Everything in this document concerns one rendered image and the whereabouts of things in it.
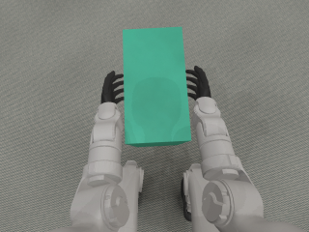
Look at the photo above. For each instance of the right robot shin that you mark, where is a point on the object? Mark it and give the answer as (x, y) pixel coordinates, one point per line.
(187, 199)

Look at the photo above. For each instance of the left robot upper arm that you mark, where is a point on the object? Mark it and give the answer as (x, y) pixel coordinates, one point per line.
(99, 209)

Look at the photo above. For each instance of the robot left thigh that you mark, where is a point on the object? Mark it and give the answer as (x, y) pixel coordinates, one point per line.
(132, 184)

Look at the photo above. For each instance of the robot right forearm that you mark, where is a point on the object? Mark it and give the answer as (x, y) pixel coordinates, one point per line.
(218, 157)

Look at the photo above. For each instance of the robot left hand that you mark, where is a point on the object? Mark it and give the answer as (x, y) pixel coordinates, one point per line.
(108, 94)

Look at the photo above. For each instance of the carton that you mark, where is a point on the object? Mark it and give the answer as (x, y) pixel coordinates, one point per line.
(155, 89)

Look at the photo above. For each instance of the robot left forearm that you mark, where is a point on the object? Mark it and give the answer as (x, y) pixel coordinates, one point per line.
(104, 160)

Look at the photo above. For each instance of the right robot upper arm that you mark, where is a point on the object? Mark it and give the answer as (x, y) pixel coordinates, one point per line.
(237, 206)

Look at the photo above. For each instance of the robot right hand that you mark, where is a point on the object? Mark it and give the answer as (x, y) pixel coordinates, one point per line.
(202, 88)

